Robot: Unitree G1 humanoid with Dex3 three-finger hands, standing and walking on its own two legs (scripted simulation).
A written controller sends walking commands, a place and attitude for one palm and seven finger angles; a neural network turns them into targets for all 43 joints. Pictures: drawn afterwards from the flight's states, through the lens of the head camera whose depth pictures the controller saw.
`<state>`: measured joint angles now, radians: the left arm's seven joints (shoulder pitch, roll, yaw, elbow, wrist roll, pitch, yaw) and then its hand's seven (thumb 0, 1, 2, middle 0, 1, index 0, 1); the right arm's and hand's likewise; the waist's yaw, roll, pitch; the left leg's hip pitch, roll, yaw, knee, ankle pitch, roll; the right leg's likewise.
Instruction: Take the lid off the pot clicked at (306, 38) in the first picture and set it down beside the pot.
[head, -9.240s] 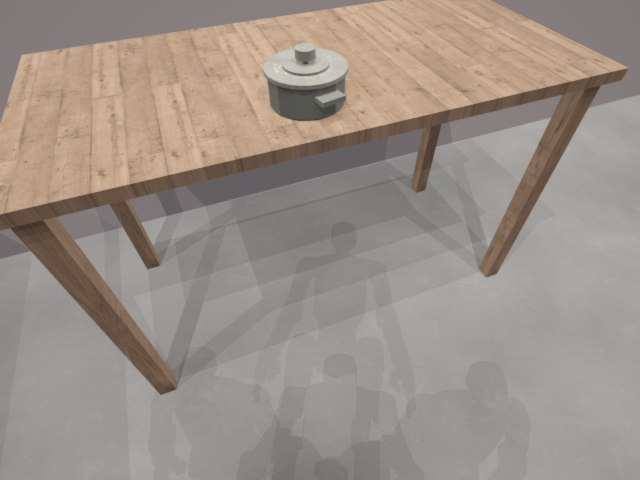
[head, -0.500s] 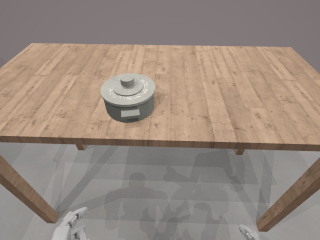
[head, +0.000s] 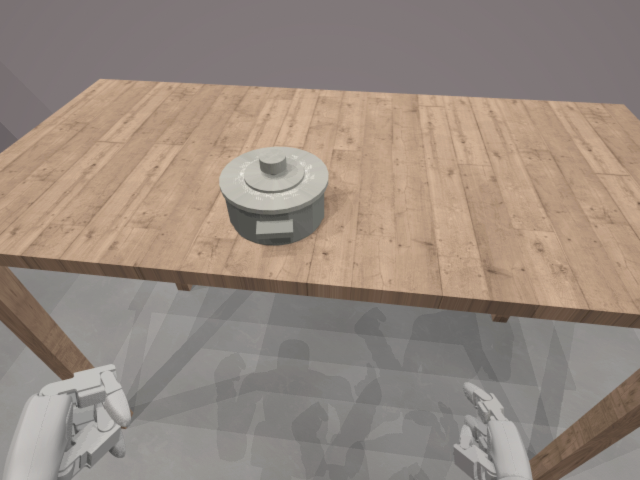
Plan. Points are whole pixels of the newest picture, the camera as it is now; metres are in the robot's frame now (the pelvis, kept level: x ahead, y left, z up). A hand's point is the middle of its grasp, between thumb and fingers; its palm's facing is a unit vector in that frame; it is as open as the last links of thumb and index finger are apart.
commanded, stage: raise the hand higher, near the body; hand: left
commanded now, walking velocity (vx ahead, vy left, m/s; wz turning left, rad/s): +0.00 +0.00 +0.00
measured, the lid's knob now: (272, 161) +0.50 +0.15 +0.16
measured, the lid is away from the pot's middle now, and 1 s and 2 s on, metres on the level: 0.00 0.00 0.00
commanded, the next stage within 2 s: reach forward and open the fingers in 0.80 s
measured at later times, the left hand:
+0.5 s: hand (104, 372) +0.16 +0.22 +0.15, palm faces +0.32 -0.84 -0.44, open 3.1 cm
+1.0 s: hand (88, 311) +0.19 +0.23 +0.20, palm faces +0.41 -0.60 -0.69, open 3.0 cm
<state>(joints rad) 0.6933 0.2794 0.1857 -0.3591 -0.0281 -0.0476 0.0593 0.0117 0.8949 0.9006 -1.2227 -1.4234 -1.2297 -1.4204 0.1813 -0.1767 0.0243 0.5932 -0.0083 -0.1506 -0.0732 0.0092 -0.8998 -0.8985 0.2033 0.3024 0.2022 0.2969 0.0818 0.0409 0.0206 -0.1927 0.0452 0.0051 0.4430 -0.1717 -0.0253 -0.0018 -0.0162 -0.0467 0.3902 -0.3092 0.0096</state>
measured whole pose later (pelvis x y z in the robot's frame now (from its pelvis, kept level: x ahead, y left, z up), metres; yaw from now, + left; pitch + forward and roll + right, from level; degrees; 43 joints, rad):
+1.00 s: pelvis -0.01 +0.00 +0.00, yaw -1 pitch -4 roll +0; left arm 0.44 0.44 0.32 -0.65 0.24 -0.02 0.08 0.01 0.87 0.91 -1.30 -1.48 -1.31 -1.48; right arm 0.17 -0.22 0.02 0.58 -0.02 -0.08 -0.03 0.01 -0.90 -0.90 0.20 0.30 0.20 0.30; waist 0.09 0.06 0.03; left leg -0.21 0.05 0.03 0.47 -0.18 -0.02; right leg -0.04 -0.02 -0.02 0.44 -0.32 0.01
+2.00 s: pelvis -0.06 +0.02 +0.00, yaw +0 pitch -5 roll -1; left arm -0.33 0.70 0.01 -0.10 0.75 0.14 -0.45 0.00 -0.37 1.73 -0.91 -0.11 -0.92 -0.10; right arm 0.11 -0.29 0.04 0.62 0.04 0.01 -0.01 0.01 -0.90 -0.90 0.20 0.30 0.20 0.30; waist 0.08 0.13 0.03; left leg -0.28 0.02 0.01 0.42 -0.06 0.00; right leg -0.14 -0.04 -0.04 0.48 -0.26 0.03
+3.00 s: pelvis -0.02 +0.01 +0.00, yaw +0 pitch -1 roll +1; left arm -0.80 0.57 -0.21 0.31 0.83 0.29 -0.54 0.00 -0.38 1.71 -0.89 -0.09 -0.90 -0.08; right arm 0.11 -0.30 0.04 0.63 0.06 0.07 0.00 0.01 -0.90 -0.90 0.20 0.30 0.20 0.30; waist 0.03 0.10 0.00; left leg -0.31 0.01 0.01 0.45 -0.13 -0.01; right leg -0.17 -0.05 -0.04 0.52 -0.33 0.01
